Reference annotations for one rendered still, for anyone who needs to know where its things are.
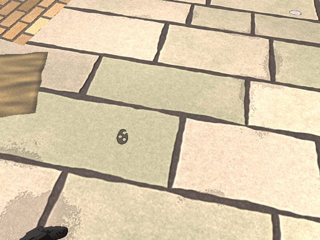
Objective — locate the robot left hand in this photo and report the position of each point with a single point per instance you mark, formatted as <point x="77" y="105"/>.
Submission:
<point x="46" y="233"/>

